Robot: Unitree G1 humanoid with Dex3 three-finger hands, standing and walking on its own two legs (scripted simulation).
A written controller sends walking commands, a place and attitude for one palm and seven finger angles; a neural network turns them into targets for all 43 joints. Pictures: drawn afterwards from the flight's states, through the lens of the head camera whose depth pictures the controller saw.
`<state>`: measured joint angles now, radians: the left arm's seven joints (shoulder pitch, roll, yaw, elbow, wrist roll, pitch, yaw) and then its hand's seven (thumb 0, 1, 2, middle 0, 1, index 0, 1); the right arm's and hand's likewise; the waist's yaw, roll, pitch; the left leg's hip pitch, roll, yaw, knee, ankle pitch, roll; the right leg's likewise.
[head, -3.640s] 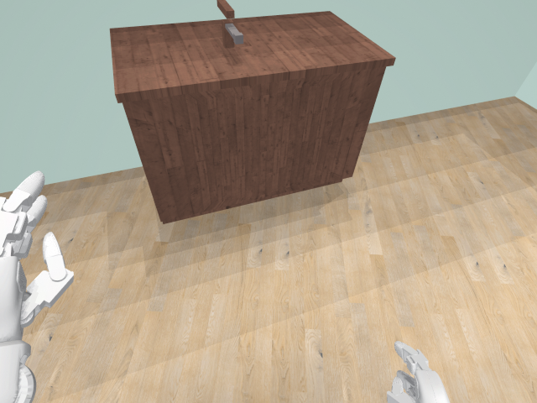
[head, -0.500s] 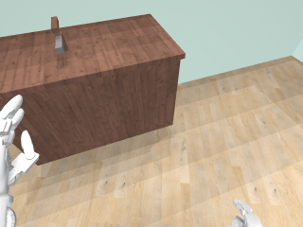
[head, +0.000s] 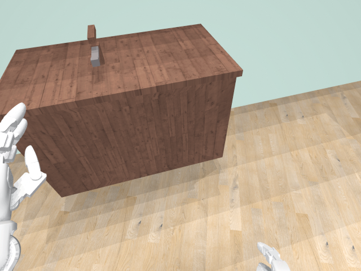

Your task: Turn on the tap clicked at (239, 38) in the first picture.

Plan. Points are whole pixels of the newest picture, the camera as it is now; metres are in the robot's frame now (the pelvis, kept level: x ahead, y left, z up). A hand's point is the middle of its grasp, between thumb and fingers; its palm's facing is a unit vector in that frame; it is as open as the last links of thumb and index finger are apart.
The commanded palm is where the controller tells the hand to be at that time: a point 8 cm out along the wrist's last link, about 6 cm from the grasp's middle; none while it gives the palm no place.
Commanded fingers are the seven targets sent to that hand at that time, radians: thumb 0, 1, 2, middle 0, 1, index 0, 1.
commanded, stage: take the last steps up to it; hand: left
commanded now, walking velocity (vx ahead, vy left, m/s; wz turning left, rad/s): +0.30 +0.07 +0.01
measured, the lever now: (95, 61) +0.81 +0.40 +0.06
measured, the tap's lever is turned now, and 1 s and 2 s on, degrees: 0 0 0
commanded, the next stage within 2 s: come to a stop and stand still in 1.72 s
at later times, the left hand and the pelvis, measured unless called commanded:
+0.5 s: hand (53, 129) +0.31 +0.26 +0.20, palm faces +0.37 -0.83 -0.42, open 7.4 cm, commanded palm +0.26 +0.31 +0.19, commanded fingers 0.00 0.90 0.90 -0.20 -0.30 -0.20 -0.30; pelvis +0.09 +0.04 +0.02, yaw -2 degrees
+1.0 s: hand (70, 93) +0.42 +0.28 +0.19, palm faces +0.41 -0.82 -0.40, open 7.4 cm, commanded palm +0.36 +0.32 +0.19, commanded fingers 0.00 0.90 0.90 -0.20 -0.30 -0.20 -0.30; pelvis +0.20 +0.04 +0.00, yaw -1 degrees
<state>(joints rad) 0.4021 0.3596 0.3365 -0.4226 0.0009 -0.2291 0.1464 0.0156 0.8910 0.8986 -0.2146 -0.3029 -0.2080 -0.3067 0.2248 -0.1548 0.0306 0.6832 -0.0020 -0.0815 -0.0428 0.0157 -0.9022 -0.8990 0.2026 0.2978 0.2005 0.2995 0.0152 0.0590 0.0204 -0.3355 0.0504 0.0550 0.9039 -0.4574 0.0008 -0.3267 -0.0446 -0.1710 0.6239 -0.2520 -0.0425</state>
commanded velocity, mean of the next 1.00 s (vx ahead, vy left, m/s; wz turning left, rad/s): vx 0.30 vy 0.05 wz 0.00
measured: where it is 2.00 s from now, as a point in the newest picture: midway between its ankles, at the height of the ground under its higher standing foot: (192, 252)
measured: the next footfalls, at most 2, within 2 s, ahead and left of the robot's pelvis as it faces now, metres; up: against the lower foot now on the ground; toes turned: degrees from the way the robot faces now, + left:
left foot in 0.26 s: +0.13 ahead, +0.16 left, +0.00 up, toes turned +8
right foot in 0.58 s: +0.19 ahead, -0.08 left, +0.00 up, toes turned -11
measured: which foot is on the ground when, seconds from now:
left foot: up 0.00-0.24, down 0.26-0.58, up 0.60-0.92, down 0.94-1.00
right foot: down 0.00-0.26, up 0.28-0.56, down 0.58-0.94, up 0.96-1.00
